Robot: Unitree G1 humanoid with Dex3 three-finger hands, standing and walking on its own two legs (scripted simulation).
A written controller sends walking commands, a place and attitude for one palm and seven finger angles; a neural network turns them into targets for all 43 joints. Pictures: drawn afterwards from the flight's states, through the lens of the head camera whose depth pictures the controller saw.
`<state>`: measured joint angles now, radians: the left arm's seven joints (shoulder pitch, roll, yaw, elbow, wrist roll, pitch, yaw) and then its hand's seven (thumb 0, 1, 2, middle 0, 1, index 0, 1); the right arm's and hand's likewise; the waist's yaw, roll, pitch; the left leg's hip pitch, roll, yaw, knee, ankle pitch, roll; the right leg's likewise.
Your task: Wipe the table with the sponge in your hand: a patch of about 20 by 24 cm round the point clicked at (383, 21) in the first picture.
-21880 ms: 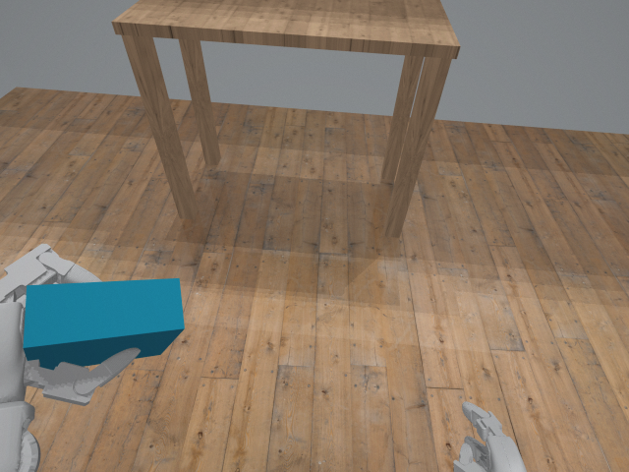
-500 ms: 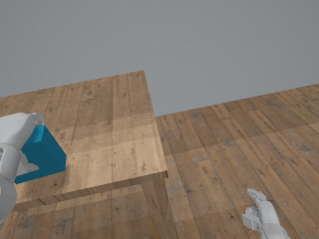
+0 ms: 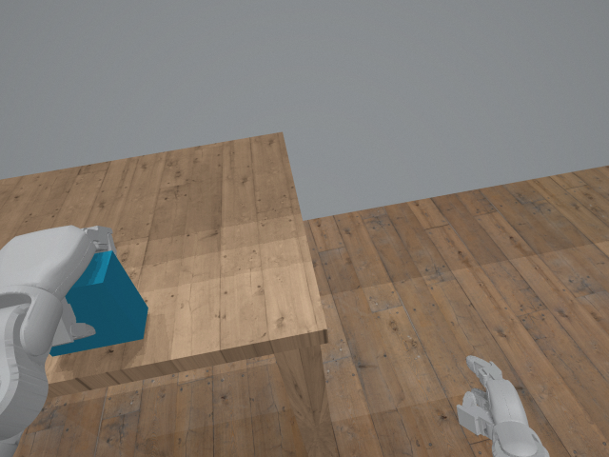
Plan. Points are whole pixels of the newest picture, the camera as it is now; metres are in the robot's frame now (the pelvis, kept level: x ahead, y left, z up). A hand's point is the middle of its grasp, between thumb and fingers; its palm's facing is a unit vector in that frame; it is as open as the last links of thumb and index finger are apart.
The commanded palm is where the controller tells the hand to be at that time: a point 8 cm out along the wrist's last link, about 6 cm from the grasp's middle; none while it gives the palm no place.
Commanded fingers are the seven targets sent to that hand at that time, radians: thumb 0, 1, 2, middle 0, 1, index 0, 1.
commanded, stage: lower the sponge onto the table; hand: left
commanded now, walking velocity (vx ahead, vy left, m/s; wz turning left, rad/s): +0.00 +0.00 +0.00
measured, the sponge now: (88, 314) +0.22 +0.32 +0.11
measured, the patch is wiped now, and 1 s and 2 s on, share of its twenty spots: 0.00 0.10 0.15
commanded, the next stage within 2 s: wipe forward along the first lane in 0.52 s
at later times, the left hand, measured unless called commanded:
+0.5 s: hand (71, 298) +0.21 +0.31 +0.15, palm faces +0.02 +0.02 -1.00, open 9.4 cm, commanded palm +0.19 +0.32 +0.22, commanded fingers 0.00 0.10 1.30 -1.20 -1.60 -1.20 -1.60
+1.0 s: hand (70, 279) +0.24 +0.34 +0.15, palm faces -0.02 +0.04 -1.00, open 9.4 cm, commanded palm +0.23 +0.34 +0.20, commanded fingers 0.00 0.10 1.30 -1.20 -1.60 -1.20 -1.60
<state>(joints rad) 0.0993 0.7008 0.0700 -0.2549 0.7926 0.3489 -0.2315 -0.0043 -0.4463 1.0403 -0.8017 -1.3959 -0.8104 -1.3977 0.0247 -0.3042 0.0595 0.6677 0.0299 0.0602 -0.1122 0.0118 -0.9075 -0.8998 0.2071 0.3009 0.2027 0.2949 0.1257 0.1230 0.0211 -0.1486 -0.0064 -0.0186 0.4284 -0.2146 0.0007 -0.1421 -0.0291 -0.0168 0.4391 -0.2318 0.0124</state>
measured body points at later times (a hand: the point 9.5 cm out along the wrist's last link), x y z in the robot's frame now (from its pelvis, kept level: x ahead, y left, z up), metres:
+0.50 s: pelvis +0.00 +0.00 +0.00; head -0.01 -0.04 +0.45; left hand +0.21 +0.30 +0.20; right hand +0.25 -0.21 -0.08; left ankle +0.01 +0.12 -0.74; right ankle +0.01 -0.13 -0.74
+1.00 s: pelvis +0.00 -0.01 +0.00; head -0.01 -0.05 +0.45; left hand +0.24 +0.33 +0.20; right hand +0.23 -0.24 -0.10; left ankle +0.01 +0.12 -0.74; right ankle +0.01 -0.13 -0.74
